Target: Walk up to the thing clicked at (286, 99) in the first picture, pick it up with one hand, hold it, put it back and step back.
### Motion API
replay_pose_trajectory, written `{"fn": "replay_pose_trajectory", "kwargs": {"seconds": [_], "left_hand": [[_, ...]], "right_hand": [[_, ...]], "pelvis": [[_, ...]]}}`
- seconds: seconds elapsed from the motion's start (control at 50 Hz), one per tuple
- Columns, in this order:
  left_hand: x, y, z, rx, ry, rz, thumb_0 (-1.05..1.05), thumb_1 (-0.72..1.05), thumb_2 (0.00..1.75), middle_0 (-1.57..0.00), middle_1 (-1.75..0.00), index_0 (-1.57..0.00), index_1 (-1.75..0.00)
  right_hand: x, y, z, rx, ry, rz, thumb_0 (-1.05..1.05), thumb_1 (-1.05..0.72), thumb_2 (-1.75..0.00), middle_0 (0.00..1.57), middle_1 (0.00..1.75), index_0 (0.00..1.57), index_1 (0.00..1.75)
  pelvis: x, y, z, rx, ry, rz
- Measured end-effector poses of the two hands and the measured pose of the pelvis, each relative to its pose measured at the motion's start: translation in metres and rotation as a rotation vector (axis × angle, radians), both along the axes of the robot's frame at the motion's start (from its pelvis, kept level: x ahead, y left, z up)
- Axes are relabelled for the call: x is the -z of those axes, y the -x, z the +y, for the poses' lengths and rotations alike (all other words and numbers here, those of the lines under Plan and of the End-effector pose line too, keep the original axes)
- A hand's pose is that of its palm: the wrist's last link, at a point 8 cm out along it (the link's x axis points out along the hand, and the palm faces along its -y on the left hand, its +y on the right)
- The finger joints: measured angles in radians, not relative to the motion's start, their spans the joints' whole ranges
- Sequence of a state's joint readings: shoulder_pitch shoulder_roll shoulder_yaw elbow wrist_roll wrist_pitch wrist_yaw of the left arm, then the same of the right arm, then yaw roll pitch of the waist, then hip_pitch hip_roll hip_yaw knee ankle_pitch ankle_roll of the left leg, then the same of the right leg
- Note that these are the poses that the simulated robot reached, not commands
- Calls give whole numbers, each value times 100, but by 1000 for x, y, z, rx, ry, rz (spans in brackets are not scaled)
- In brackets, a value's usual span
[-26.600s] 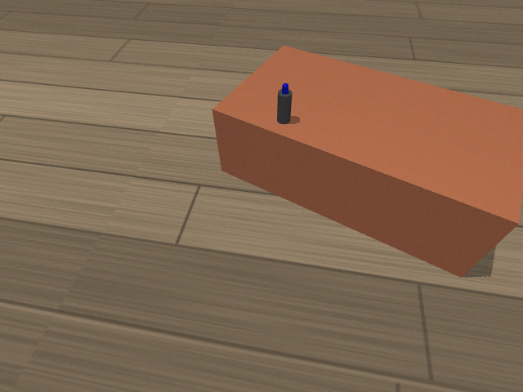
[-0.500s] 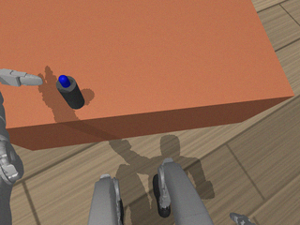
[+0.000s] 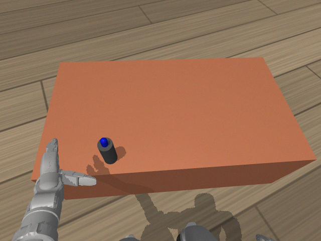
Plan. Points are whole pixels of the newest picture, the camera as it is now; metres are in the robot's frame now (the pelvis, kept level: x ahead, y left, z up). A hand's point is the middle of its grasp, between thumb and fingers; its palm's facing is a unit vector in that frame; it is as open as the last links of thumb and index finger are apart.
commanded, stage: home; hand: left
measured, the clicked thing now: (107, 149) +0.46 +0.18 -0.25
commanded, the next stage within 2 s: none
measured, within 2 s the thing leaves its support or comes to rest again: neither
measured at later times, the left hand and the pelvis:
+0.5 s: hand (91, 236) +0.16 +0.16 -0.07, palm faces +0.18 -0.95 -0.25, open 17.4 cm; pelvis +0.01 -0.03 +0.01, yaw +3 degrees
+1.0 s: hand out of the picture +0.11 +0.21 -0.10, palm faces +0.02 -0.94 -0.35, open 17.7 cm; pelvis +0.01 -0.02 +0.03, yaw +3 degrees
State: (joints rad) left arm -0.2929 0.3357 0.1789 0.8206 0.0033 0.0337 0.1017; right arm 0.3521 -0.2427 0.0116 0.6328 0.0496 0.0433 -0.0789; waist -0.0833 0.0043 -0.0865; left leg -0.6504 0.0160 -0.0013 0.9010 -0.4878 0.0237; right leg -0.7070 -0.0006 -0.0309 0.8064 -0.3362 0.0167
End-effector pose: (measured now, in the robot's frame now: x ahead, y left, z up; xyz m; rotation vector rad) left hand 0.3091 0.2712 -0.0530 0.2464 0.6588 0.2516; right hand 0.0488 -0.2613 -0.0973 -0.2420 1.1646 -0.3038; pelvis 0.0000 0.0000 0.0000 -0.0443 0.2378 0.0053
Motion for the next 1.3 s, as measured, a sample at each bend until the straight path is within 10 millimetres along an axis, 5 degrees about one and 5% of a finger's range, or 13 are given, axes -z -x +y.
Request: {"fn": "replay_pose_trajectory", "kwargs": {"seconds": [0.26, 0.36, 0.46, 0.76, 0.82, 1.08, 1.3], "left_hand": [[-9, 115, -42, -8, 53, 74, -1, -53, 7, -5, -6, -6, -6], [-9, 155, -59, -35, 88, 113, -1, -53, 6, -5, -6, -6, -6], [-11, 173, -63, -65, 87, 124, -1, -54, 6, -5, -6, -6, -6], [-16, 164, -67, -27, 61, 93, -1, -58, 4, -5, -5, -5, -5], [-5, 167, -60, 48, 23, 134, -1, -58, 3, -5, -5, -5, -5], [11, 229, -1, -20, -28, 410, -1, -59, 3, -5, -5, -5, -5], [11, 270, 13, -90, -26, 536, -1, -58, 3, -5, -5, -5, -5]], "right_hand": [[-26, -111, 14, -131, -51, -317, 1, -89, -90, 20, 30, 20, 30], [-36, -137, 19, -182, -55, -392, 1, -89, -90, 20, 30, 20, 30], [-40, -147, 21, -222, -48, -423, 1, -89, -90, 20, 30, 21, 30], [-31, -111, 8, -173, -24, -385, 1, -89, -90, 20, 30, 21, 30], [-22, -100, 3, -236, -15, -284, 1, -89, -90, 20, 30, 20, 30], [-18, -41, -31, -169, -14, -19, 1, -90, -90, 20, 30, 20, 30], [-17, -24, -26, -161, -33, 53, 1, -90, -90, 20, 30, 20, 30]], "pelvis": [[-14, -13, -13, -20, -20, -106], [-14, -12, -19, -32, -27, -128], [-14, -9, -25, -45, -32, -137], [-12, -5, -26, -37, -31, -142], [-15, -4, -24, -35, -38, -173], [-37, -10, -14, -41, -50, -252], [-47, -3, -9, -49, -57, -290]]}}
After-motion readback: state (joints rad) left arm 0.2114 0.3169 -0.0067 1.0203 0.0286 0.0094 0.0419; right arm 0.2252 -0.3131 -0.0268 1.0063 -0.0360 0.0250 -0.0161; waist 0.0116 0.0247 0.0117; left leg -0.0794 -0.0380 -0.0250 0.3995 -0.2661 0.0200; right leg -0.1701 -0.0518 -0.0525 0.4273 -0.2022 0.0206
